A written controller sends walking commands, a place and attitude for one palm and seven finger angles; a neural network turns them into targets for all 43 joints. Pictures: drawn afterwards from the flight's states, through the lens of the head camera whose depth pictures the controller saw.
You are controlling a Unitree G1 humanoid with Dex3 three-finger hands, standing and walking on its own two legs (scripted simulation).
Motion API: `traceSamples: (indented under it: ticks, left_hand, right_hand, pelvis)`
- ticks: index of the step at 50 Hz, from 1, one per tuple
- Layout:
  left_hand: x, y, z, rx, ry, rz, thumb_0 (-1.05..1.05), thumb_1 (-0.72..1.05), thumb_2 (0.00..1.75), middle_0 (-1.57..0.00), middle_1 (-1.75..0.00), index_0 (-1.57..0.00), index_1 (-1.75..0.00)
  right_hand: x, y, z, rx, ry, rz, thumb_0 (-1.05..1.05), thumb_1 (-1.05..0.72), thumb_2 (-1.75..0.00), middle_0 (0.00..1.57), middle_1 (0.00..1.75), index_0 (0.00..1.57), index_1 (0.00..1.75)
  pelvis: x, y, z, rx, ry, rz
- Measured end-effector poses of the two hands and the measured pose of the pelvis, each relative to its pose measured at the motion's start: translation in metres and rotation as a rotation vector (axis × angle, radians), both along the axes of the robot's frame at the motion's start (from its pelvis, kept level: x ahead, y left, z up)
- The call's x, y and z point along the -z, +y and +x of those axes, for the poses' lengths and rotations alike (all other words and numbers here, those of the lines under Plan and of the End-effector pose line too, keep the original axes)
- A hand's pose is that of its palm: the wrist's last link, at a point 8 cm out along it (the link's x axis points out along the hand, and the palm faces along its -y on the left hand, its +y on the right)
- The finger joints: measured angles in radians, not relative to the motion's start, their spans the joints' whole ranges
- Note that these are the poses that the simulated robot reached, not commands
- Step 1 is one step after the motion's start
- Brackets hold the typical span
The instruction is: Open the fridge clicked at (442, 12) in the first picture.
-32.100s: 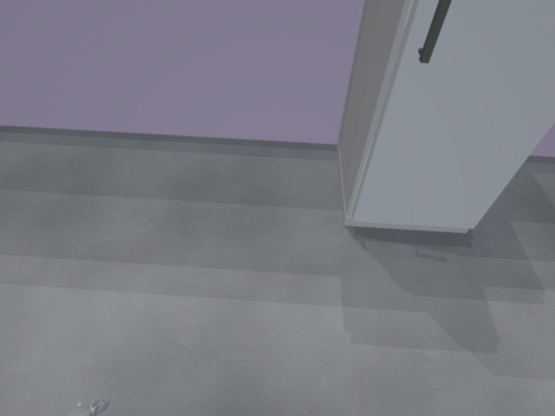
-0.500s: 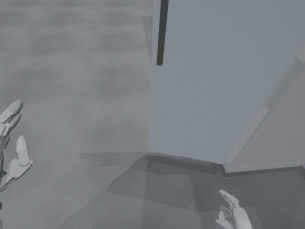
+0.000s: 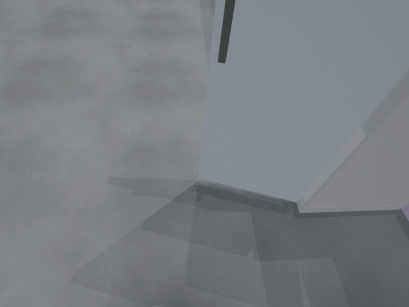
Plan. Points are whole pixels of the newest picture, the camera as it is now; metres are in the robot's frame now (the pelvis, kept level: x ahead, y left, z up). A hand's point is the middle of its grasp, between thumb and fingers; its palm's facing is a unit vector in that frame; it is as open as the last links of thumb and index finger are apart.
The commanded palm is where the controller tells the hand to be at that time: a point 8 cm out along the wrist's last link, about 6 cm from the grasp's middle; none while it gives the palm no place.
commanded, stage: let the arm hang, fingers relaxed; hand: left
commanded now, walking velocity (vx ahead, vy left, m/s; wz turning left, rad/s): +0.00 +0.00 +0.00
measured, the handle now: out of the picture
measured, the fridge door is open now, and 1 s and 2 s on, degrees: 73 73 73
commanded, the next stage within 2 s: look to check the result in 0.58 s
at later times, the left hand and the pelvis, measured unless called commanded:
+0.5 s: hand out of the picture +0.09 +0.25 -0.14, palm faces -0.02 -0.94 -0.34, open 7.4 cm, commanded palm none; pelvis +0.00 +0.01 +0.01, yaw -1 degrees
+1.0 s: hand out of the picture +0.08 +0.24 -0.15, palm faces -0.05 -0.95 -0.32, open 7.4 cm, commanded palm none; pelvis +0.01 +0.00 +0.01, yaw -1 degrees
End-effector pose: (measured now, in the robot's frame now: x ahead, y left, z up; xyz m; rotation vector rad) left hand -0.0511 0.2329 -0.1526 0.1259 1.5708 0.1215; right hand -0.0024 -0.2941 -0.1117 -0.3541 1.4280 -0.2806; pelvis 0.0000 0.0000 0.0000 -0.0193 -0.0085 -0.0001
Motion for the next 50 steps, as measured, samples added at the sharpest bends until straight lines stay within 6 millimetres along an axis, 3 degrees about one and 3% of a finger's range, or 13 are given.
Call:
traceSamples:
  ticks: [4,11,15,20,26,35,42,50]
  left_hand:
    - [-0.005,0.019,0.022,0.015,-0.058,0.048,0.01,0.91,0.9,-0.21,-0.3,-0.21,-0.3]
    - [-0.025,0.051,0.082,0.064,-0.236,0.141,0.01,0.91,0.9,-0.2,-0.3,-0.2,-0.3]
    - [-0.038,0.061,0.109,0.088,-0.319,0.175,0.01,0.91,0.9,-0.2,-0.3,-0.2,-0.3]
    - [-0.046,0.064,0.129,0.107,-0.372,0.189,0.0,0.91,0.9,-0.2,-0.3,-0.2,-0.3]
    - [-0.044,0.06,0.133,0.116,-0.365,0.175,0.01,0.91,0.9,-0.2,-0.3,-0.2,-0.3]
    - [-0.033,0.055,0.119,0.111,-0.286,0.15,0.01,0.91,0.9,-0.2,-0.3,-0.2,-0.3]
    - [-0.031,0.054,0.115,0.108,-0.252,0.149,0.01,0.91,0.9,-0.2,-0.3,-0.2,-0.3]
    - [-0.034,0.054,0.125,0.109,-0.258,0.163,0.01,0.91,0.9,-0.2,-0.3,-0.2,-0.3]
  right_hand:
    - [0.009,0.022,0.002,0.001,-0.02,0.06,0.0,-0.91,-0.9,0.2,0.3,0.2,0.29]
    - [0.022,0.055,0.03,-0.017,-0.123,0.169,0.0,-0.91,-0.9,0.2,0.3,0.2,0.29]
    - [0.024,0.06,0.046,-0.024,-0.178,0.192,0.0,-0.91,-0.9,0.21,0.3,0.21,0.29]
    - [0.021,0.05,0.057,-0.028,-0.212,0.175,0.0,-0.91,-0.9,0.21,0.3,0.21,0.3]
    - [0.013,0.026,0.058,-0.026,-0.205,0.118,0.0,-0.91,-0.9,0.21,0.3,0.21,0.29]
    - [0.002,-0.001,0.052,-0.02,-0.156,0.047,0.0,-0.91,-0.9,0.2,0.3,0.2,0.29]
    - [0.001,-0.004,0.056,-0.024,-0.142,0.044,0.0,-0.91,-0.9,0.2,0.3,0.2,0.29]
    - [0.005,0.004,0.072,-0.035,-0.156,0.075,0.0,-0.91,-0.9,0.2,0.3,0.2,0.29]
  pelvis:
    - [-0.003,0.003,-0.004,0.004,-0.011,0.0]
    - [-0.005,0.007,-0.008,0.007,-0.015,0.008]
    - [-0.006,0.008,-0.008,0.01,-0.015,0.012]
    - [-0.006,0.009,-0.005,0.014,-0.017,0.016]
    - [-0.007,0.009,-0.002,0.018,-0.018,0.017]
    - [-0.008,0.005,0.003,0.021,-0.015,0.017]
    - [-0.009,0.001,0.008,0.023,-0.013,0.016]
    - [-0.009,-0.001,0.014,0.024,-0.007,0.017]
